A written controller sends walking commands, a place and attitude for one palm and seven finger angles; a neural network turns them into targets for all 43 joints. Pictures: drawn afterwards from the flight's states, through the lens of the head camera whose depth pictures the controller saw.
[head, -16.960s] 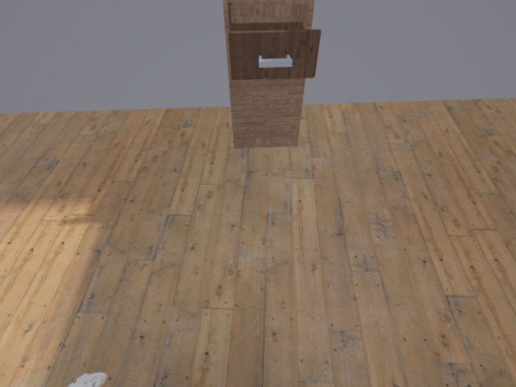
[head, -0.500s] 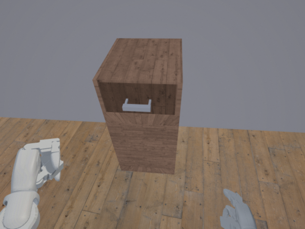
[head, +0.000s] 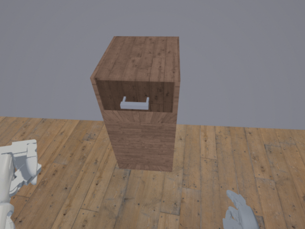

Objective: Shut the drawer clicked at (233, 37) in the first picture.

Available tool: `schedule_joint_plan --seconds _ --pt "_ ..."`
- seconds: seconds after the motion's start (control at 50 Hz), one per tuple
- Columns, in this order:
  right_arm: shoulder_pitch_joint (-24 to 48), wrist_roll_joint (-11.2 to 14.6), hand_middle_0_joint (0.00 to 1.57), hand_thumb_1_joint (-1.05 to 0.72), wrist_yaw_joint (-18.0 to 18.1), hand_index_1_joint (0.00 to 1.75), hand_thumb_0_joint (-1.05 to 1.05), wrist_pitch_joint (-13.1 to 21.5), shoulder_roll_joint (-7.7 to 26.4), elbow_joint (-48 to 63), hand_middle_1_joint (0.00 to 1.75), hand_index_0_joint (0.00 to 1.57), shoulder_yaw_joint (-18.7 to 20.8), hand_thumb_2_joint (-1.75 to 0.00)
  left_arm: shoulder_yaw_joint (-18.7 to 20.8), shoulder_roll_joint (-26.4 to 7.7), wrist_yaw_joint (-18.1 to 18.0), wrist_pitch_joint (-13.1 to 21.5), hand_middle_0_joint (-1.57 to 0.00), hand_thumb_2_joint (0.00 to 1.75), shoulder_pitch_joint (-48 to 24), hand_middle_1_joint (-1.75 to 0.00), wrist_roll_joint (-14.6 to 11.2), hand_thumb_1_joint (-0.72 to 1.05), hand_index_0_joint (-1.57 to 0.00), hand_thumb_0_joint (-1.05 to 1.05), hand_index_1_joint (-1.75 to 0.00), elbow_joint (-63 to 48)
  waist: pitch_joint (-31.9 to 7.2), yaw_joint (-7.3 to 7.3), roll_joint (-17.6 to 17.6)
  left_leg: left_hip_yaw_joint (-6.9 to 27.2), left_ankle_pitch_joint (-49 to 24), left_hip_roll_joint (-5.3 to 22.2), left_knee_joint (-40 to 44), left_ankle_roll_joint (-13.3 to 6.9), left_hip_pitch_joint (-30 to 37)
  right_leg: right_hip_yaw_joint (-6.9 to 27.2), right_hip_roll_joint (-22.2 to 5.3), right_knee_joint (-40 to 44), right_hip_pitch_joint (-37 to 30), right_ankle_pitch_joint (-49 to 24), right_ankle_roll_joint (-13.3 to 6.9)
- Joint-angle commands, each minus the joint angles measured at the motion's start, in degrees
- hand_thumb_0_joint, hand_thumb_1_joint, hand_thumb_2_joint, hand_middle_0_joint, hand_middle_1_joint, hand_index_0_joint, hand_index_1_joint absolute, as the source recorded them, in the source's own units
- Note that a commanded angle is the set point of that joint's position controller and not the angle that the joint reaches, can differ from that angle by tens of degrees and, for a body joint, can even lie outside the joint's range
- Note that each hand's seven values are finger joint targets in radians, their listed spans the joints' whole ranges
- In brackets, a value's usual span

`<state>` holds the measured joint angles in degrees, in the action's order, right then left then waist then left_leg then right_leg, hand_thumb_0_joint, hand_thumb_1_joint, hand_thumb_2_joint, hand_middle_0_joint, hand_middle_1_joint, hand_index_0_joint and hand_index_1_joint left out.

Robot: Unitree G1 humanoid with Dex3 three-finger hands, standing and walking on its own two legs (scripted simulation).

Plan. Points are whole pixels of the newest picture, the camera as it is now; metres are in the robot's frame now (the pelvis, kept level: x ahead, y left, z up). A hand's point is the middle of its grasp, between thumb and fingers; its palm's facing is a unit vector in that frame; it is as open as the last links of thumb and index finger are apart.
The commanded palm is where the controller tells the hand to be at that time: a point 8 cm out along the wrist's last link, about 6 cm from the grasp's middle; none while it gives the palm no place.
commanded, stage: step back with the hand held close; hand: left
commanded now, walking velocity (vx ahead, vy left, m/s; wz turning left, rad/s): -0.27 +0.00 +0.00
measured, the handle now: (135, 102) +0.65 +0.15 -0.08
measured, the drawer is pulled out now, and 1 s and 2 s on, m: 0.00 0.00 0.00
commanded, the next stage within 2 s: stop stepping back and stand still in 1.32 s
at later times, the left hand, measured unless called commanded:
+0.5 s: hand (19, 191) +0.14 +0.26 +0.15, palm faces +0.32 -0.80 -0.51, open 3.3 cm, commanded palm +0.08 +0.30 +0.17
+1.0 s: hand out of the picture +0.09 +0.27 +0.15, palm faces +0.32 -0.80 -0.51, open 3.3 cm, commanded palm +0.02 +0.30 +0.17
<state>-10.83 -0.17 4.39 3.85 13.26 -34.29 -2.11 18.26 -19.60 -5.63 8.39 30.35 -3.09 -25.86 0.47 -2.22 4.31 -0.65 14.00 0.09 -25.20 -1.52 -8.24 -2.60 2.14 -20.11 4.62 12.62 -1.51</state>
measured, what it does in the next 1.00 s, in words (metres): walks backwards: right foot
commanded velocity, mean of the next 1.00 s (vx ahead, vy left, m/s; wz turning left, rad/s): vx -0.31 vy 0.00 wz -0.01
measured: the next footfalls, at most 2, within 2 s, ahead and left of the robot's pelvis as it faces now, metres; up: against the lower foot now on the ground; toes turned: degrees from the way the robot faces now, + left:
right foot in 0.86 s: -0.13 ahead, -0.09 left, +0.00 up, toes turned +6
left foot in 1.26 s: -0.05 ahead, +0.10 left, +0.00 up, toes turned -1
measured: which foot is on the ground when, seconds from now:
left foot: down 0.00-1.00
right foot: down 0.00-0.76, up 0.78-0.84, down 0.86-1.00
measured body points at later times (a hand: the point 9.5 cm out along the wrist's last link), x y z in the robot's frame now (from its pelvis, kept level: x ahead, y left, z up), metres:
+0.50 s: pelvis -0.05 +0.02 -0.01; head -0.03 +0.01 +0.44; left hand +0.12 +0.30 +0.18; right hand +0.14 -0.22 -0.09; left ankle +0.00 +0.10 -0.74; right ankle -0.01 -0.10 -0.74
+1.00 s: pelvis -0.11 +0.02 -0.02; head -0.06 +0.05 +0.43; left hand +0.07 +0.31 +0.18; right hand +0.07 -0.21 -0.09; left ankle +0.00 +0.10 -0.74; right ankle -0.17 -0.10 -0.74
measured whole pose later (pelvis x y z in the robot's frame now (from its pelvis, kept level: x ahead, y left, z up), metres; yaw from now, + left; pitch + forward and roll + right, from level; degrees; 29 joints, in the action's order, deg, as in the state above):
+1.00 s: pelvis -0.11 +0.02 -0.02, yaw +0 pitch +6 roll -2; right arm -9.0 -1.1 3.9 5.5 11.2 -34.3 0.2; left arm 24.5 -24.6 -7.5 17.3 36.2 -1.7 -35.4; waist 1.0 -0.5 -1.0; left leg -1.1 3.8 -0.7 -28.3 -3.5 -30.1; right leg 4.3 4.8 -29.0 14.5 20.7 -0.8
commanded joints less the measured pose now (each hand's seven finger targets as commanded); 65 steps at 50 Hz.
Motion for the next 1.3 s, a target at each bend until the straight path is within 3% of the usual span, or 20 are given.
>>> schedule_joint_plan --seconds 0.0,0.24,0.38,0.46,0.6,0.66,0.74,0.82,0.88,0.94,0.98,1.02,1.08,1.12,1.14,1.2,1.22,1.24,1.26,1.28 --pt "6.37 -0.33 0.20 -0.90 -0.18 0.30 0.00 0.22 6.73 9.29 0.30 0.20 4.14 -0.90 6.50 -8.59 -0.56 5.98 -1.40 0.90 2.42 -1.60 -0.35 0.90 -1.40 0.00 -1.60 -11.41 -3.36 1.91 -1.42 2.86 -11.46 1.89 2.95 -1.38 0.35 5.16 -5.77 4.14 6.39 -10.20 0.69" --pt "6.26 0.53 0.20 -0.90 0.86 0.30 0.00 -1.91 6.66 11.77 0.30 0.20 5.58 -0.90 9.47 -11.66 -1.92 6.70 -1.40 0.90 7.05 -1.60 -0.79 0.90 -1.40 0.00 -1.60 -15.40 -11.15 1.51 -1.95 3.78 -24.96 3.62 2.78 -1.06 -2.87 2.56 -3.88 -4.44 2.25 -19.60 2.28" --pt "5.95 0.34 0.20 -0.90 1.01 0.30 0.00 -1.07 7.27 12.43 0.30 0.20 5.69 -0.90 9.32 -11.46 -2.35 6.88 -1.40 0.90 6.59 -1.60 0.27 0.90 -1.40 0.00 -1.60 -16.46 -7.69 1.81 0.17 6.41 -7.94 5.80 6.55 -2.69 -14.60 3.57 -2.70 -8.65 0.32 -10.63 2.53" --pt "5.84 0.42 0.20 -0.90 1.14 0.30 0.00 -0.60 7.14 12.45 0.30 0.20 5.77 -0.90 9.98 -11.24 -2.68 7.51 -1.40 0.90 6.02 -1.60 0.71 0.90 -1.40 0.00 -1.60 -15.44 -5.00 2.28 -2.98 7.14 7.08 5.31 6.61 -3.42 -22.50 6.00 -3.55 -7.58 -0.55 -6.29 2.07" --pt "3.76 0.16 0.20 -0.90 0.89 0.30 0.00 0.47 7.08 10.83 0.30 0.20 5.99 -0.90 8.49 -11.35 -3.82 9.60 -1.40 0.90 4.18 -1.60 0.66 0.90 -1.40 0.00 -1.60 -17.73 -3.86 3.58 -5.94 4.80 8.51 1.52 -4.49 -1.17 -11.27 9.69 -8.07 4.02 17.51 12.09 -0.39" --pt "4.28 -0.06 0.20 -0.90 1.40 0.30 0.00 0.91 7.14 10.51 0.30 0.20 5.72 -0.90 8.82 -11.77 -4.52 10.19 -1.40 0.90 4.50 -1.60 0.91 0.90 -1.40 0.00 -1.60 -17.88 -3.13 3.59 -2.58 6.97 10.20 3.29 -1.08 -1.45 -11.39 7.21 -6.27 2.43 18.52 14.00 0.30" --pt "6.18 -0.46 0.20 -0.90 2.07 0.30 0.00 1.96 8.07 11.71 0.30 0.20 5.65 -0.90 10.92 -12.53 -4.31 10.85 -1.40 0.90 3.31 -1.60 3.03 0.90 -1.40 0.00 -1.60 -19.85 -3.28 2.38 9.07 19.10 26.07 13.18 18.49 -6.14 -35.01 3.47 2.40 -20.95 -4.16 0.10 2.68" --pt "5.45 -0.81 0.20 -0.90 1.37 0.30 0.00 3.60 7.74 11.69 0.30 0.20 6.66 -0.90 12.92 -13.02 -3.41 11.12 -1.40 0.90 6.85 -1.60 3.16 0.90 -1.40 0.00 -1.60 -18.64 -5.84 1.90 4.70 17.73 19.32 13.32 13.72 -7.62 -34.26 6.14 3.03 -21.37 -5.20 2.10 2.39" --pt "4.24 -1.26 0.20 -0.90 0.60 0.30 0.00 4.56 7.81 9.28 0.30 0.20 6.27 -0.90 11.26 -12.05 -2.33 12.15 -1.40 0.90 7.66 -1.60 1.42 0.90 -1.40 0.00 -1.60 -20.44 -7.13 2.42 4.15 15.80 5.59 11.69 10.86 -6.44 -22.51 5.89 2.60 -13.72 1.39 1.47 1.78" --pt "3.23 -1.11 0.20 -0.90 -0.29 0.30 0.00 4.56 6.86 6.72 0.30 0.20 6.04 -0.90 10.70 -12.77 -1.99 13.03 -1.40 0.90 7.24 -1.60 0.08 0.90 -1.40 0.00 -1.60 -22.20 -16.42 2.18 1.41 9.15 -27.16 9.28 1.75 -4.03 -0.53 6.39 0.67 -7.82 9.35 -7.96 2.86" --pt "3.34 -0.73 0.20 -0.90 -0.76 0.30 0.00 3.85 6.55 7.22 0.30 0.20 6.21 -0.90 11.12 -14.03 -2.00 13.05 -1.40 0.90 6.46 -1.60 -0.24 0.90 -1.40 0.00 -1.60 -23.55 -21.25 2.65 1.44 5.05 -37.82 8.09 -1.99 -3.00 8.70 6.26 -0.33 -7.54 12.67 -13.45 4.55" --pt "5.00 -0.30 0.20 -0.90 -0.96 0.30 0.00 3.12 6.44 8.65 0.30 0.20 6.48 -0.90 12.75 -15.08 -1.95 12.08 -1.40 0.90 9.75 -1.60 -0.68 0.90 -1.40 0.00 -1.60 -22.04 -21.13 2.14 -2.11 4.43 -29.03 7.58 -2.83 -2.58 5.27 6.35 -1.16 -6.76 11.73 -13.42 5.33" --pt "7.12 0.75 0.20 -0.90 -0.68 0.30 0.00 1.28 5.67 10.52 0.30 0.20 6.17 -0.90 14.07 -15.91 -1.78 11.57 -1.40 0.90 10.16 -1.60 -1.46 0.90 -1.40 0.00 -1.60 -19.60 -11.78 3.04 -7.17 2.06 -4.11 2.56 -6.12 -0.41 -2.75 11.23 -6.36 1.70 17.85 -7.15 2.78" --pt "6.98 0.67 0.20 -0.90 -0.49 0.30 0.00 0.67 5.57 9.58 0.30 0.20 6.65 -0.90 14.51 -16.91 -2.54 11.48 -1.40 0.90 7.74 -1.60 -1.74 0.90 -1.40 0.00 -1.60 -18.69 -6.77 3.29 -10.23 1.70 2.41 -1.68 -18.78 1.78 -4.01 18.82 -14.47 9.36 27.96 2.68 -2.60" --pt "6.66 0.32 0.20 -0.90 -0.24 0.30 0.00 0.33 4.61 8.56 0.30 0.20 6.57 -0.90 13.63 -15.93 -2.84 11.11 -1.40 0.90 7.04 -1.60 -1.27 0.90 -1.40 0.00 -1.60 -16.26 -4.99 3.51 -11.11 2.68 3.02 -1.71 -23.52 1.89 -6.51 18.72 -16.20 8.36 27.84 -2.35 -5.33" --pt "6.64 -0.21 0.20 -0.90 0.76 0.30 0.00 -0.40 3.97 8.32 0.30 0.20 5.05 -0.90 10.57 -14.00 -2.58 10.23 -1.40 0.90 3.85 -1.60 -0.09 0.90 -1.40 0.00 -1.60 -13.99 -0.76 4.03 -7.72 3.73 -0.90 0.41 -8.23 0.97 -10.94 12.74 -11.08 0.49 19.07 -19.62 -3.11" --pt "6.88 -0.02 0.20 -0.90 1.25 0.30 0.00 0.05 5.47 8.64 0.30 0.20 4.96 -0.90 8.37 -13.24 -2.29 10.37 -1.40 0.90 1.03 -1.60 0.17 0.90 -1.40 0.00 -1.60 -16.69 -0.34 4.36 -2.84 4.34 -14.29 1.78 0.38 0.18 -7.96 9.09 -6.90 -3.26 18.25 -18.81 -0.40" --pt "6.49 0.23 0.20 -0.90 1.52 0.30 0.00 0.63 7.05 8.47 0.30 0.20 5.41 -0.90 8.86 -14.37 -2.16 11.09 -1.40 0.90 0.23 -1.60 0.57 0.90 -1.40 0.00 -1.60 -17.53 -3.22 3.31 2.75 7.40 -25.73 5.88 4.55 -1.06 -5.42 5.92 -1.39 -6.88 15.55 -14.15 1.90" --pt "4.77 0.72 0.20 -0.90 1.10 0.30 0.00 1.35 7.58 8.47 0.30 0.20 5.74 -0.90 8.90 -15.17 -1.76 11.94 -1.40 0.90 1.30 -1.60 0.41 0.90 -1.40 0.00 -1.60 -17.60 -7.39 2.86 4.45 8.78 -28.43 9.92 6.74 -2.74 -3.46 5.41 0.73 -12.59 12.25 -5.62 3.08" --pt "4.97 -0.07 0.20 -0.90 0.79 0.30 0.00 2.18 7.15 9.51 0.30 0.20 5.76 -0.90 9.59 -15.59 -1.58 11.82 -1.40 0.90 3.17 -1.60 -0.07 0.90 -1.40 0.00 -1.60 -17.08 -11.03 2.40 7.62 15.58 -23.68 13.79 11.20 -4.39 -5.41 5.09 2.88 -20.58 11.07 8.98 2.37"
